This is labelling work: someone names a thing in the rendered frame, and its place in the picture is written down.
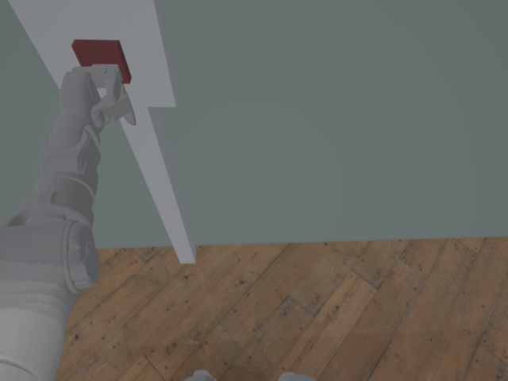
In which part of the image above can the panel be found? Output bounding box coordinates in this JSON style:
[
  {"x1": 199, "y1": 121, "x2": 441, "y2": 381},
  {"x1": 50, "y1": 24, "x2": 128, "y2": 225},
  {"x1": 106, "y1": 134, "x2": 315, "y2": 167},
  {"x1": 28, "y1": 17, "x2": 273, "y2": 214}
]
[{"x1": 8, "y1": 0, "x2": 196, "y2": 264}]

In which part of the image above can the button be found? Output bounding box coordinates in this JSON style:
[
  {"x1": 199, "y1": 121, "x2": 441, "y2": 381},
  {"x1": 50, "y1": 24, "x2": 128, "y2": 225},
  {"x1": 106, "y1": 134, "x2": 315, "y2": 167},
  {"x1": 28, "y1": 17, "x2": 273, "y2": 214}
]
[{"x1": 72, "y1": 40, "x2": 132, "y2": 84}]

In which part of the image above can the left robot hand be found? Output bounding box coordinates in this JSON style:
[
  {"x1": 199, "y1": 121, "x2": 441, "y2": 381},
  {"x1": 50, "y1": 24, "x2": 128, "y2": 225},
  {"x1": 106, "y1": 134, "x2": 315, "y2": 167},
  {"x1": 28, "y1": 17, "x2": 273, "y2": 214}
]
[{"x1": 60, "y1": 64, "x2": 137, "y2": 134}]

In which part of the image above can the robot left forearm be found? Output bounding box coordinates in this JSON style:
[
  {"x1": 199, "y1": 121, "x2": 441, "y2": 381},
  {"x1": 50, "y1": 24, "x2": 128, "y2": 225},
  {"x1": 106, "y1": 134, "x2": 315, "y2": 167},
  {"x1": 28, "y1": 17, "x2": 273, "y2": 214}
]
[{"x1": 1, "y1": 114, "x2": 101, "y2": 232}]

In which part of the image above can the robot left upper arm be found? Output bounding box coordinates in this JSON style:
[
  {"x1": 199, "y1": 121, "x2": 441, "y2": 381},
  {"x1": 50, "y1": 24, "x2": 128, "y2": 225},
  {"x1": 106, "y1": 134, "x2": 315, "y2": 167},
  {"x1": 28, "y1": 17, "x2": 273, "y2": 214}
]
[{"x1": 0, "y1": 220, "x2": 101, "y2": 381}]

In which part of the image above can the left robot shin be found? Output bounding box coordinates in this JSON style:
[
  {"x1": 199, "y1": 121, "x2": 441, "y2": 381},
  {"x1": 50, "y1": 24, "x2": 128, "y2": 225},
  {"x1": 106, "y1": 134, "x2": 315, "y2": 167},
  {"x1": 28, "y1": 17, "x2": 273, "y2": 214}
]
[{"x1": 193, "y1": 370, "x2": 213, "y2": 378}]

